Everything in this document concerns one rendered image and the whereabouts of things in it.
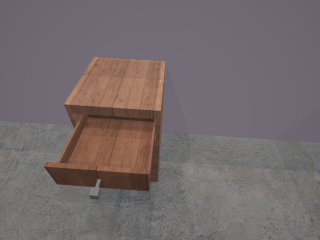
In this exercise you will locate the cabinet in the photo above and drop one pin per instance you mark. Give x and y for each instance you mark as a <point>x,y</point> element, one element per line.
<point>120,87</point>

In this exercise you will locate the handle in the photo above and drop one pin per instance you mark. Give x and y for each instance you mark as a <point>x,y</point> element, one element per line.
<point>95,192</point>

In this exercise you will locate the drawer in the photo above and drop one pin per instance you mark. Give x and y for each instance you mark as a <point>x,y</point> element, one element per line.
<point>117,150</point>

